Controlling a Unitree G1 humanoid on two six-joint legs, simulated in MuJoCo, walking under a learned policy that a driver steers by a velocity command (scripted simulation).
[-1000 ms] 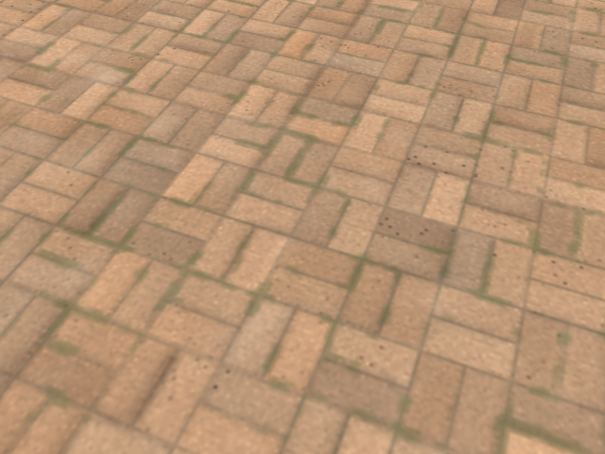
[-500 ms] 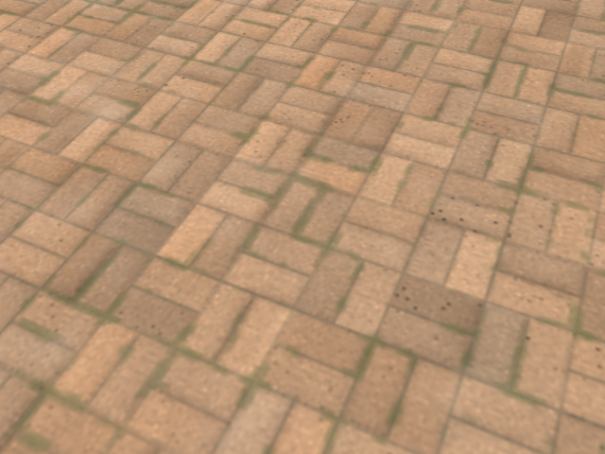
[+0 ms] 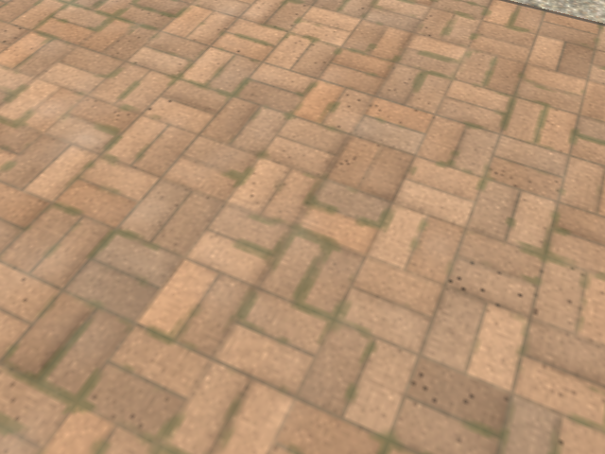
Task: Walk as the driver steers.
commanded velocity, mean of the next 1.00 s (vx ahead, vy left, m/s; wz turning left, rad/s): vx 0.49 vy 0.00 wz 0.06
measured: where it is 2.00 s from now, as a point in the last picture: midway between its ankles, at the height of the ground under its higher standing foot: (313, 353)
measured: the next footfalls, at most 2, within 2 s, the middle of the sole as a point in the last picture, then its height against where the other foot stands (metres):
right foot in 0.44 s outside the picture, level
left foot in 1.00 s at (271, 347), level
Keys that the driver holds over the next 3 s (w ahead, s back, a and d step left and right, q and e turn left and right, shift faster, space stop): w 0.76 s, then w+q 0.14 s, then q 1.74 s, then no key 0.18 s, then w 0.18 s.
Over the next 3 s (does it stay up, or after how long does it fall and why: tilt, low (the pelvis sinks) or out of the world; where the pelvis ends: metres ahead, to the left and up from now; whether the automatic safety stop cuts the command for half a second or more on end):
stays up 0.67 0.04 0.01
